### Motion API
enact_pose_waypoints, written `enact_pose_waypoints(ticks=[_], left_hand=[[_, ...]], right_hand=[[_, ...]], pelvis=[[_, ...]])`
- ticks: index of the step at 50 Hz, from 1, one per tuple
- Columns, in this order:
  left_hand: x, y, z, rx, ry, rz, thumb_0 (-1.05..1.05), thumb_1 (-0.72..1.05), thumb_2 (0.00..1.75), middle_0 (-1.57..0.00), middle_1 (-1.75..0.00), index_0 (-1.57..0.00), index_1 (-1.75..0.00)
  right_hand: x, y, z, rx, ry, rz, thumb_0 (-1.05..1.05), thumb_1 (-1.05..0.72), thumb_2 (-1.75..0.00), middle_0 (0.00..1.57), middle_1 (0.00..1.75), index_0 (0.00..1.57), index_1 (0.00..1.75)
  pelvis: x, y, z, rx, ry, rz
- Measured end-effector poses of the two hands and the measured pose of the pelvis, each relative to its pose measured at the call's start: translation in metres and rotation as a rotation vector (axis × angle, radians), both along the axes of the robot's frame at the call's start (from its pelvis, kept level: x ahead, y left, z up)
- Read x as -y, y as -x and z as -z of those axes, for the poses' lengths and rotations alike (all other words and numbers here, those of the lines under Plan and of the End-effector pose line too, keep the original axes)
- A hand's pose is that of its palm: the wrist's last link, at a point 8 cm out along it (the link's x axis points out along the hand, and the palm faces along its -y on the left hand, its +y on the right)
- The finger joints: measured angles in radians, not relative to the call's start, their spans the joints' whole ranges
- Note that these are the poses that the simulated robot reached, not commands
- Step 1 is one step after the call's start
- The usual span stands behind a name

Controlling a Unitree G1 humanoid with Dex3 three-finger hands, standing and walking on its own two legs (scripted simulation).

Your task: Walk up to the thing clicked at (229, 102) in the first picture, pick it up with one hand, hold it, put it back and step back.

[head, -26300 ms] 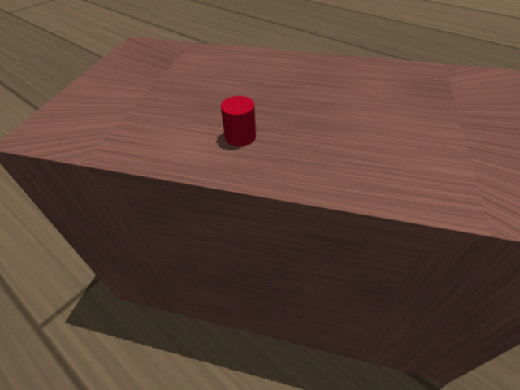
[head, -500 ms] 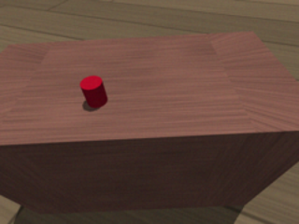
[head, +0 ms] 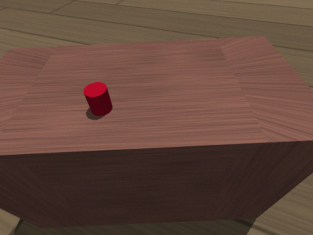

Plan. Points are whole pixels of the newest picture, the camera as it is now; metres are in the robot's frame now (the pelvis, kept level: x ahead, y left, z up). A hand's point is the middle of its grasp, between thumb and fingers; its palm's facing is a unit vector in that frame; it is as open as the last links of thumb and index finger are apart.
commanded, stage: stand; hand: left
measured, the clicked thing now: (98, 99) +0.52 +0.21 +0.06
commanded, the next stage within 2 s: none
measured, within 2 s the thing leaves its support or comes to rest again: neither
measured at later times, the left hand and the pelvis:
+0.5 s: hand out of the picture +0.07 +0.25 -0.16, palm faces -0.04 -0.94 -0.35, open 7.5 cm; pelvis +0.00 +0.00 +0.00, yaw +0 degrees
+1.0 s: hand out of the picture +0.07 +0.26 -0.16, palm faces -0.04 -0.94 -0.35, open 7.4 cm; pelvis +0.00 +0.01 +0.00, yaw +0 degrees
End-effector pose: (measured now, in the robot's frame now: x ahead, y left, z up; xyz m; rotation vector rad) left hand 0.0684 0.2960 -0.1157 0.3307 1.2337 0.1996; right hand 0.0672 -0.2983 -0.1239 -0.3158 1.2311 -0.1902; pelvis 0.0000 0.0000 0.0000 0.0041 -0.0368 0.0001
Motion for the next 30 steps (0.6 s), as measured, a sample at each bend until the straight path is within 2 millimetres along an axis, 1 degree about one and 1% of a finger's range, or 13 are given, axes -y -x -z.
enact_pose_waypoints(ticks=[4, 7, 11, 15, 18, 21, 30], left_hand=[[0.000, 0.001, 0.000, -0.002, -0.001, 0.000, 0.00, -0.03, 0.56, -0.19, -0.26, -0.19, -0.25], [0.000, 0.003, 0.000, -0.004, 0.000, -0.001, 0.00, 0.18, 0.69, -0.20, -0.28, -0.20, -0.27], [-0.001, 0.004, 0.000, -0.006, 0.000, -0.001, 0.00, 0.48, 0.80, -0.20, -0.29, -0.20, -0.29], [-0.001, 0.006, 0.001, -0.010, 0.001, -0.001, 0.00, 0.69, 0.85, -0.21, -0.30, -0.21, -0.29], [-0.001, 0.007, 0.001, -0.015, 0.002, 0.000, 0.00, 0.78, 0.88, -0.21, -0.30, -0.21, -0.30], [-0.002, 0.007, 0.002, -0.017, 0.003, 0.002, 0.00, 0.84, 0.89, -0.21, -0.30, -0.21, -0.30], [-0.002, 0.005, 0.002, -0.008, 0.007, 0.008, 0.01, 0.89, 0.90, -0.21, -0.30, -0.21, -0.30]], right_hand=[[0.000, 0.000, 0.000, 0.001, 0.000, 0.001, 0.01, -0.91, -0.89, 0.20, 0.30, 0.20, 0.30], [0.000, 0.001, 0.000, -0.001, -0.002, 0.001, 0.01, -0.91, -0.89, 0.20, 0.30, 0.20, 0.30], [0.000, 0.003, 0.000, -0.005, -0.002, 0.004, 0.01, -0.91, -0.89, 0.20, 0.30, 0.20, 0.30], [0.000, 0.006, 0.000, -0.010, -0.001, 0.006, 0.01, -0.91, -0.89, 0.20, 0.30, 0.20, 0.30], [0.000, 0.008, 0.000, -0.015, 0.000, 0.009, 0.01, -0.91, -0.89, 0.20, 0.30, 0.20, 0.30], [0.000, 0.010, 0.000, -0.020, 0.001, 0.012, 0.01, -0.91, -0.89, 0.20, 0.30, 0.20, 0.30], [-0.001, 0.010, -0.001, -0.013, 0.003, 0.016, 0.01, -0.91, -0.89, 0.20, 0.30, 0.20, 0.30]], pelvis=[[0.000, 0.000, 0.000, 0.001, 0.000, 0.001], [0.000, 0.000, 0.000, 0.001, 0.000, 0.000], [0.000, 0.001, 0.000, 0.002, 0.001, 0.001], [0.000, 0.001, 0.000, 0.001, 0.001, 0.002], [-0.001, 0.002, 0.000, -0.001, 0.001, 0.002], [-0.001, 0.001, 0.000, -0.001, 0.001, 0.003], [-0.003, 0.002, 0.000, 0.002, 0.001, 0.006]])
